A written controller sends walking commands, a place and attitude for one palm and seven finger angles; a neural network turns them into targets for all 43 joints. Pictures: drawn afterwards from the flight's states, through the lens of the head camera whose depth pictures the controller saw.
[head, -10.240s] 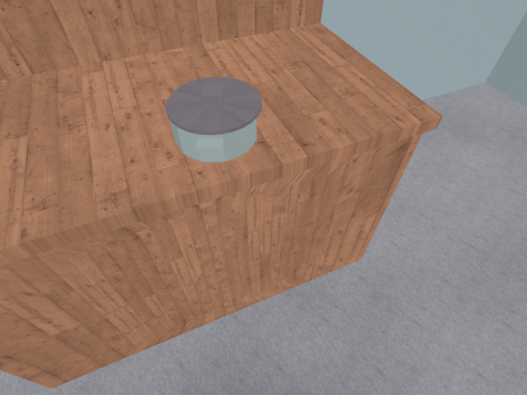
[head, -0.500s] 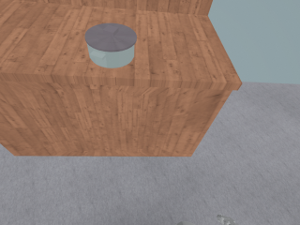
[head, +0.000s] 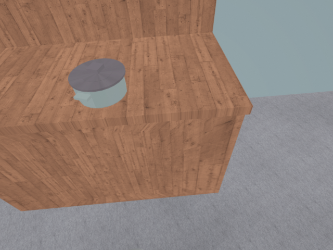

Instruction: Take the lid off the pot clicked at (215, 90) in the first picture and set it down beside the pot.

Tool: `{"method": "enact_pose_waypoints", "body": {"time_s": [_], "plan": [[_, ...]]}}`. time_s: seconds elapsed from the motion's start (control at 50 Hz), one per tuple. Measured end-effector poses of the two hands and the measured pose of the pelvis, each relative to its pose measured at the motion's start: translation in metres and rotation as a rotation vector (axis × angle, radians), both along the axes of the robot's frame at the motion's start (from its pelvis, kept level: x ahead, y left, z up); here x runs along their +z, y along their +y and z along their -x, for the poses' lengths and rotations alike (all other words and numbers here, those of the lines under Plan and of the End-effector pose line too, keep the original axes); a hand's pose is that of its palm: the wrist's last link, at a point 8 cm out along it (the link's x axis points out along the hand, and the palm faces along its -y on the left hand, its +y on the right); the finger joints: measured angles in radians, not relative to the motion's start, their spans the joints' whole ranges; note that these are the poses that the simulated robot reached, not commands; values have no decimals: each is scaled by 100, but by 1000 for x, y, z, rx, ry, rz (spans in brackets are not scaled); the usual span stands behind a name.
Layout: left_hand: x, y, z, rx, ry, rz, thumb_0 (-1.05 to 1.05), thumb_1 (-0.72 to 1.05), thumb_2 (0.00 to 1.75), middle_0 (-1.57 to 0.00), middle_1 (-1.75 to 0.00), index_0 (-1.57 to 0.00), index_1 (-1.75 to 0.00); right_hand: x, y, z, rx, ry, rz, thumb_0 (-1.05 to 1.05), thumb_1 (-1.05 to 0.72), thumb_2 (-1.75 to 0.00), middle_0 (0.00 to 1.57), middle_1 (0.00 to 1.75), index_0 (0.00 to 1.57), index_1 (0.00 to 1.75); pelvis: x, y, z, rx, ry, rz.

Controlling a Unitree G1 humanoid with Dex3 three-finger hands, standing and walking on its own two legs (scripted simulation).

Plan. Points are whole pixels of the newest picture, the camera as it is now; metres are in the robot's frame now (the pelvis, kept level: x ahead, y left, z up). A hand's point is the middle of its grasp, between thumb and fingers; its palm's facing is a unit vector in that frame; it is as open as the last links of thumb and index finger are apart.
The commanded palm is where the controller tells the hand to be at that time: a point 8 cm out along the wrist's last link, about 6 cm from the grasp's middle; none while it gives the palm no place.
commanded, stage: take the last steps up to it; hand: left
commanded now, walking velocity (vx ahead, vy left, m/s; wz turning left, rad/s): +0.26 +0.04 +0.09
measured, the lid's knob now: (95, 67) +0.66 +0.27 +0.10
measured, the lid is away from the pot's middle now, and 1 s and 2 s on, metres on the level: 0.00 0.00 0.00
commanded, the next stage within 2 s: come to a stop and stand still in 0.26 s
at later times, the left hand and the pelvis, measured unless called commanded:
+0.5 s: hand out of the picture +0.10 +0.22 -0.19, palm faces +0.14 -0.97 -0.18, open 7.4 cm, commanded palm none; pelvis +0.16 +0.06 -0.01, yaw +2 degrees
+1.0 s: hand (110, 234) +0.20 +0.18 -0.15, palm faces +0.05 -0.95 -0.31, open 7.4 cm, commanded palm none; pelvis +0.15 -0.01 +0.00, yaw +0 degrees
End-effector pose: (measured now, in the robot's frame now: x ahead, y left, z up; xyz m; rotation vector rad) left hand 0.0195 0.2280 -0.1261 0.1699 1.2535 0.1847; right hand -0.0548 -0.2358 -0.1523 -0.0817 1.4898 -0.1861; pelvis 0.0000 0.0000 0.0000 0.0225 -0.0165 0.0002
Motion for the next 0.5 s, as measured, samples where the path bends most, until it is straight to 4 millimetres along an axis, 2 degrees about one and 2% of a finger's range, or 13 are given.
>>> {"method": "enact_pose_waypoints", "body": {"time_s": [0.14,0.24,0.32,0.36,0.4,0.5], "plan": [[-2,-18,24,78,158,51,1,91,89,-20,-30,-20,-30,3,10,-96,45,-107,-20,1,-92,-90,20,30,20,30,4,3,-42,18,15,2],[-8,-19,28,150,242,86,1,90,89,-20,-30,-20,-30,2,28,-183,124,-187,-18,1,-93,-90,20,30,20,30,-1,18,-78,33,23,10],[-20,-7,23,196,313,111,1,90,89,-20,-30,-20,-30,1,53,-258,191,-281,-2,1,-93,-90,20,30,20,30,-12,38,-111,39,25,18],[-31,3,15,200,346,121,1,90,89,-20,-30,-20,-30,-1,65,-289,204,-341,16,1,-93,-90,20,30,20,30,-21,48,-127,36,22,22],[-36,15,-2,186,350,115,1,90,89,-20,-30,-20,-30,3,75,-306,204,-375,22,0,-92,-90,20,30,20,30,-22,53,-138,31,11,13],[-36,41,-75,147,231,72,1,91,89,-20,-29,-20,-30,15,88,-316,169,-366,37,-1,-93,-90,20,30,20,30,-11,58,-157,27,-5,8]]}}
